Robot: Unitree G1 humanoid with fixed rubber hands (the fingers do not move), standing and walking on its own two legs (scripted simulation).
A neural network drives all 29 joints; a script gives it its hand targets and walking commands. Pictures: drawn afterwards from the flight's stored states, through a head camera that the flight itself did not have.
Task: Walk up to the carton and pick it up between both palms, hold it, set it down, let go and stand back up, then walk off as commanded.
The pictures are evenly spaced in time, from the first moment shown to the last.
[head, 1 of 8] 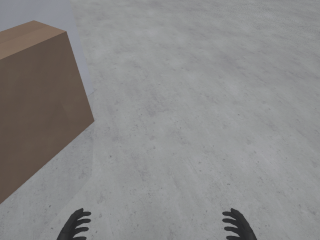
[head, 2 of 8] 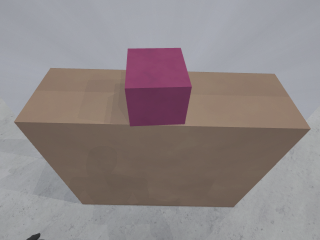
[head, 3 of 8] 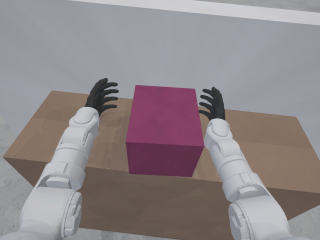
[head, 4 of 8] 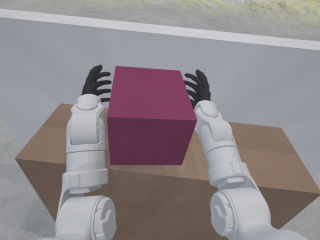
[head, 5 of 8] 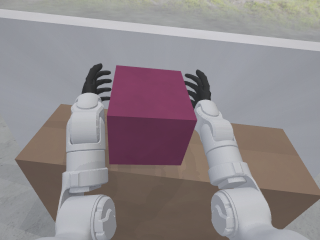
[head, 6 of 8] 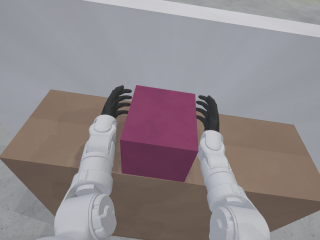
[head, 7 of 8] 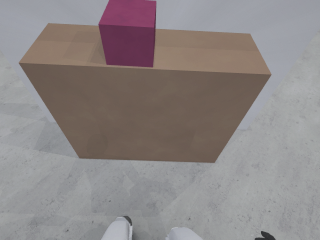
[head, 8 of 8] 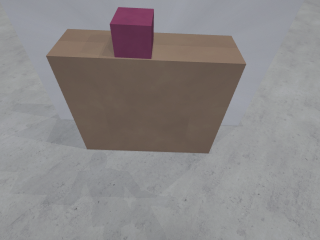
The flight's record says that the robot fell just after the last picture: no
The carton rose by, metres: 0.14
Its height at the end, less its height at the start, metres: +0.00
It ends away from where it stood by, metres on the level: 0.04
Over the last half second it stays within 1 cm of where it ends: yes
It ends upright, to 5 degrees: yes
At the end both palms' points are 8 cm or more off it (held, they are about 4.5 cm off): yes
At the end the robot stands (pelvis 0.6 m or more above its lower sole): yes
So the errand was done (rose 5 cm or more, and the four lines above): yes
